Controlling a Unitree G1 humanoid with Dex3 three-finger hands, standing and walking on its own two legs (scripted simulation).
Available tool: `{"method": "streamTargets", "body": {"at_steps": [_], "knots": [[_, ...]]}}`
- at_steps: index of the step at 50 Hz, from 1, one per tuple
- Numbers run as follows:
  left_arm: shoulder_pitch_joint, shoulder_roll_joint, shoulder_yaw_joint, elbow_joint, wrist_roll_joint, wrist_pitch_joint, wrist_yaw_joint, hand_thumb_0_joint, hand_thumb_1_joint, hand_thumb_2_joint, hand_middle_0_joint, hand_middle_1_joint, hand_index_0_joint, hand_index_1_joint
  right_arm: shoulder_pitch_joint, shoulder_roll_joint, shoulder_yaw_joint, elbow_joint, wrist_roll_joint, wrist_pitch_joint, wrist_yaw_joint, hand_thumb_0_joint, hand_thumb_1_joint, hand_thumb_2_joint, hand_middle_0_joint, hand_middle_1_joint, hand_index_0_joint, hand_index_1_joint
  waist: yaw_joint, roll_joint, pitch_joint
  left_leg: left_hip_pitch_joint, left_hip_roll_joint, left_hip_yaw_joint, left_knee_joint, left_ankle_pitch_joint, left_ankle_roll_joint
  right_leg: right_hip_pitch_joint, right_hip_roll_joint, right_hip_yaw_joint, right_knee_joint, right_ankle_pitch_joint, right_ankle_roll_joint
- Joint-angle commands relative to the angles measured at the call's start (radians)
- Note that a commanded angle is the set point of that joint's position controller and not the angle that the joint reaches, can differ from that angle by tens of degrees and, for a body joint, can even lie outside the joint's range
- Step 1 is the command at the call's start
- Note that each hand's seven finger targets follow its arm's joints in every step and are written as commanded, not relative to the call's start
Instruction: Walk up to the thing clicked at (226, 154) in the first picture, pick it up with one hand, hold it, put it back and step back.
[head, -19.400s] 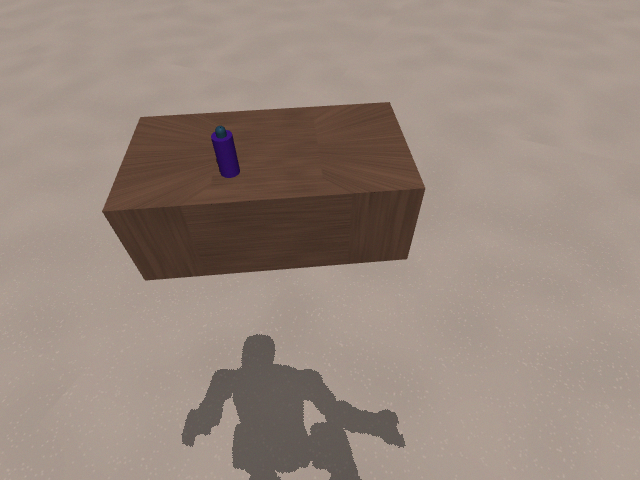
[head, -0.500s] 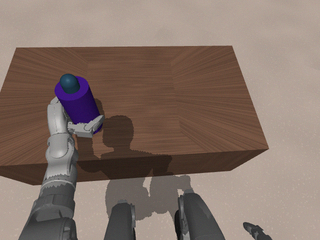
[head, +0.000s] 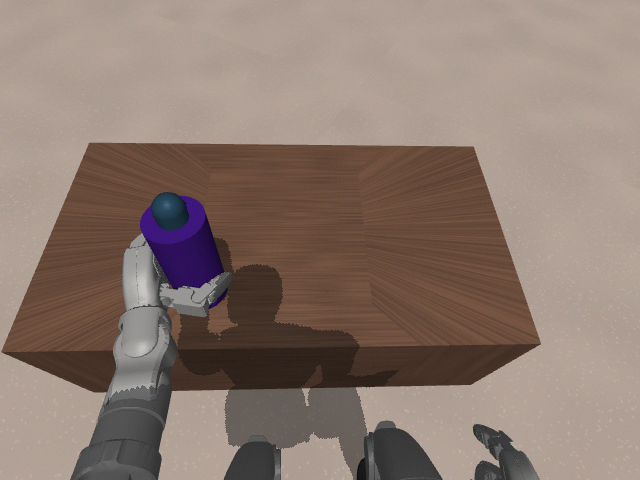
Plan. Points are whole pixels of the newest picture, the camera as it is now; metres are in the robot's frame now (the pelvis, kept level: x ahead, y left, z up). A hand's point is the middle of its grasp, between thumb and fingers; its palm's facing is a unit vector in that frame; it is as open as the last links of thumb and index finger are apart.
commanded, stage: lift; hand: left
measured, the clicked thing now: (186, 250) +0.38 +0.17 +0.05
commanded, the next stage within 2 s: hold in 0.54 s
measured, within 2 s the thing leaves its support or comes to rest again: neither
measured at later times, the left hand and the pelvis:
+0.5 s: hand (187, 272) +0.36 +0.17 +0.04, palm faces +0.14 -0.99 -0.04, open 9.7 cm; pelvis +0.01 +0.00 +0.02, yaw +0 degrees
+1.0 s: hand (184, 274) +0.35 +0.16 +0.06, palm faces +0.15 -0.99 -0.03, open 9.7 cm; pelvis +0.01 +0.00 +0.03, yaw +0 degrees
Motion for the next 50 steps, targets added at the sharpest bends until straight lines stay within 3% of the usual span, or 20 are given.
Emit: {"method": "streamTargets", "body": {"at_steps": [1, 3, 4, 5, 8, 11, 14, 18, 19, 23, 24, 29, 30, 31, 34, 38, 42, 44, 45, 50], "knots": [[-0.439, 0.165, 0.048, -0.424, -0.026, -0.154, -0.01, 0.0, 0.205, 1.308, -1.275, -1.428, -1.296, -1.428, 0.054, -0.137, -0.045, -0.096, 0.001, -0.028, -0.015, 0.0, -0.916, -0.903, 0.2, 0.3, 0.2, 0.3, 0.007, 0.111, -0.457, 0.273, -0.032, 0.017, -0.188, 0.362, 0.013, 0.299, 0.033, -0.015, -0.133, 0.321, -0.041], [-0.425, 0.144, 0.027, -0.42, -0.034, -0.152, -0.021, 0.0, 0.185, 1.304, -1.276, -1.426, -1.297, -1.426, 0.049, -0.137, -0.047, -0.095, 0.004, -0.029, -0.012, 0.0, -0.913, -0.902, 0.2, 0.3, 0.2, 0.3, 0.004, 0.101, -0.433, 0.274, -0.029, 0.015, -0.202, 0.377, 0.01, 0.307, 0.035, -0.017, -0.139, 0.33, -0.043], [-0.375, 0.167, 0.066, -0.382, -0.038, -0.146, -0.021, 0.0, 0.159, 1.296, -1.268, -1.426, -1.29, -1.424, 0.061, -0.149, -0.058, -0.092, 0.004, -0.027, -0.014, 0.0, -0.916, -0.903, 0.2, 0.3, 0.2, 0.3, 0.01, 0.095, -0.442, 0.278, -0.03, 0.019, -0.201, 0.38, 0.013, 0.318, 0.035, -0.013, -0.146, 0.336, -0.041], [-0.422, 0.142, 0.033, -0.444, -0.046, -0.152, -0.027, 0.0, 0.178, 1.302, -1.274, -1.427, -1.295, -1.426, 0.046, -0.137, -0.049, -0.106, 0.007, -0.028, -0.011, 0.0, -0.913, -0.902, 0.2, 0.3, 0.2, 0.3, 0.005, 0.105, -0.443, 0.298, -0.028, 0.017, -0.212, 0.384, 0.01, 0.323, 0.035, -0.014, -0.15, 0.337, -0.042], [-0.416, 0.143, 0.038, -0.472, -0.055, -0.148, -0.033, 0.0, 0.191, 1.3, -1.259, -1.417, -1.281, -1.415, 0.052, -0.136, -0.049, -0.108, 0.008, -0.026, -0.014, 0.0, -0.909, -0.901, 0.2, 0.3, 0.2, 0.3, 0.003, 0.095, -0.451, 0.305, -0.031, 0.023, -0.219, 0.391, 0.015, 0.368, 0.035, -0.008, -0.174, 0.356, -0.039], [-0.34, 0.173, 0.075, -0.408, -0.051, -0.14, -0.035, 0.0, 0.179, 1.302, -1.261, -1.422, -1.282, -1.422, 0.053, -0.142, -0.054, -0.093, 0.009, -0.024, -0.016, 0.0, -0.912, -0.902, 0.2, 0.3, 0.2, 0.3, 0.011, 0.063, -0.411, 0.3, -0.03, 0.026, -0.233, 0.404, 0.018, 0.389, 0.035, -0.005, -0.183, 0.374, -0.036], [-0.392, 0.145, 0.039, -0.494, -0.053, -0.154, -0.035, 0.0, 0.21, 1.313, -1.258, -1.42, -1.277, -1.421, 0.054, -0.137, -0.052, -0.101, 0.008, -0.026, -0.014, 0.0, -0.907, -0.901, 0.2, 0.3, 0.2, 0.3, 0.008, 0.111, -0.415, 0.346, -0.028, 0.021, -0.252, 0.427, 0.007, 0.366, 0.034, -0.011, -0.183, 0.364, -0.043], [-0.371, 0.149, 0.044, -0.512, -0.058, -0.156, -0.044, 0.0, 0.246, 1.317, -1.265, -1.423, -1.284, -1.424, 0.044, -0.133, -0.052, -0.108, 0.01, -0.029, -0.017, 0.0, -0.909, -0.902, 0.2, 0.3, 0.2, 0.3, 0.013, 0.101, -0.406, 0.347, -0.034, 0.028, -0.272, 0.386, 0.014, 0.409, 0.032, -0.002, -0.212, 0.351, -0.038], [-0.334, 0.169, 0.069, -0.477, -0.057, -0.154, -0.045, 0.0, 0.22, 1.323, -1.262, -1.425, -1.278, -1.429, 0.049, -0.138, -0.055, -0.099, 0.009, -0.028, -0.017, 0.0, -0.914, -0.904, 0.2, 0.3, 0.2, 0.3, 0.017, 0.101, -0.405, 0.351, -0.033, 0.029, -0.271, 0.398, 0.012, 0.416, 0.031, -0.002, -0.213, 0.356, -0.039], [-0.279, 0.134, 0.052, -0.447, -0.057, -0.149, -0.043, 0.0, 0.216, 1.325, -1.272, -1.439, -1.293, -1.439, 0.045, -0.145, -0.061, -0.099, 0.006, -0.028, -0.016, 0.0, -0.912, -0.902, 0.2, 0.3, 0.2, 0.3, 0.017, 0.092, -0.373, 0.35, -0.031, 0.029, -0.287, 0.415, 0.008, 0.418, 0.033, -0.005, -0.221, 0.362, -0.04], [-0.337, 0.16, 0.066, -0.514, -0.052, -0.156, -0.037, 0.0, 0.227, 1.329, -1.267, -1.437, -1.286, -1.439, 0.041, -0.14, -0.061, -0.106, 0.006, -0.026, -0.017, 0.0, -0.91, -0.902, 0.2, 0.3, 0.2, 0.3, 0.022, 0.119, -0.382, 0.367, -0.033, 0.031, -0.291, 0.401, 0.009, 0.413, 0.032, -0.001, -0.229, 0.354, -0.039], [-0.28, 0.143, 0.066, -0.443, -0.055, -0.153, -0.042, 0.0, 0.262, 1.354, -1.291, -1.466, -1.313, -1.466, 0.026, -0.143, -0.063, -0.099, 0.005, -0.03, -0.02, 0.0, -0.907, -0.901, 0.2, 0.3, 0.2, 0.3, 0.013, 0.065, -0.319, 0.334, -0.036, 0.036, -0.312, 0.328, 0.019, 0.431, 0.032, 0.0, -0.261, 0.306, -0.031], [-0.28, 0.153, 0.072, -0.476, -0.054, -0.156, -0.043, 0.0, 0.257, 1.352, -1.277, -1.457, -1.298, -1.457, 0.031, -0.141, -0.063, -0.101, 0.004, -0.03, -0.019, 0.0, -0.908, -0.902, 0.2, 0.3, 0.2, 0.3, 0.02, 0.075, -0.35, 0.355, -0.034, 0.038, -0.314, 0.341, 0.019, 0.448, 0.032, 0.002, -0.264, 0.321, -0.032], [-0.343, 0.135, 0.04, -0.527, -0.053, -0.164, -0.047, 0.0, 0.281, 1.357, -1.291, -1.466, -1.313, -1.466, 0.015, -0.131, -0.054, -0.112, 0.007, -0.034, -0.019, 0.0, -0.906, -0.902, 0.2, 0.3, 0.2, 0.3, 0.009, 0.089, -0.343, 0.361, -0.036, 0.036, -0.322, 0.326, 0.018, 0.433, 0.032, 0.002, -0.264, 0.308, -0.032], [-0.26, 0.133, 0.054, -0.466, -0.055, -0.157, -0.047, 0.0, 0.264, 1.263, -1.274, -1.423, -1.297, -1.417, 0.027, -0.146, -0.065, -0.102, 0.006, -0.036, -0.018, 0.0, -0.914, -0.901, 0.2, 0.3, 0.2, 0.3, 0.016, 0.078, -0.344, 0.388, -0.032, 0.033, -0.326, 0.358, 0.013, 0.44, 0.034, -0.004, -0.266, 0.323, -0.035], [-0.306, 0.134, 0.043, -0.526, -0.056, -0.161, -0.051, 0.0, 0.239, 1.248, -1.28, -1.418, -1.302, -1.413, 0.022, -0.13, -0.054, -0.107, 0.007, -0.043, -0.015, 0.0, -0.917, -0.902, 0.2, 0.3, 0.2, 0.3, 0.019, 0.115, -0.362, 0.414, -0.032, 0.03, -0.326, 0.399, 0.008, 0.446, 0.035, -0.005, -0.263, 0.347, -0.037], [-0.271, 0.137, 0.065, -0.49, -0.059, -0.156, -0.046, 0.0, 0.227, 1.267, -1.275, -1.429, -1.297, -1.425, 0.014, -0.137, -0.061, -0.103, 0.005, -0.044, -0.014, 0.0, -0.916, -0.902, 0.2, 0.3, 0.2, 0.3, 0.023, 0.081, -0.327, 0.379, -0.037, 0.036, -0.334, 0.359, 0.014, 0.465, 0.032, 0.0, -0.283, 0.327, -0.032], [-0.321, 0.118, 0.035, -0.542, -0.059, -0.159, -0.045, 0.0, 0.257, 1.284, -1.299, -1.455, -1.322, -1.449, 0.0, -0.128, -0.054, -0.114, 0.009, -0.05, -0.014, 0.0, -0.918, -0.902, 0.2, 0.3, 0.2, 0.3, 0.018, 0.087, -0.317, 0.388, -0.035, 0.033, -0.352, 0.325, 0.013, 0.458, 0.034, -0.003, -0.288, 0.293, -0.033], [-0.277, 0.143, 0.071, -0.489, -0.057, -0.154, -0.043, 0.0, 0.252, 1.287, -1.307, -1.46, -1.33, -1.455, 0.003, -0.138, -0.061, -0.106, 0.01, -0.049, -0.016, 0.0, -0.919, -0.903, 0.2, 0.3, 0.2, 0.3, 0.023, 0.075, -0.302, 0.377, -0.037, 0.034, -0.355, 0.305, 0.016, 0.455, 0.033, -0.002, -0.294, 0.275, -0.031], [-0.279, 0.127, 0.052, -0.536, -0.058, -0.149, -0.047, 0.0, 0.253, 1.295, -1.305, -1.468, -1.331, -1.461, -0.012, -0.13, -0.056, -0.118, 0.012, -0.056, -0.018, 0.0, -0.914, -0.902, 0.2, 0.3, 0.2, 0.3, 0.027, 0.076, -0.307, 0.393, -0.039, 0.039, -0.361, 0.322, 0.018, 0.481, 0.031, 0.001, -0.307, 0.299, -0.029]]}}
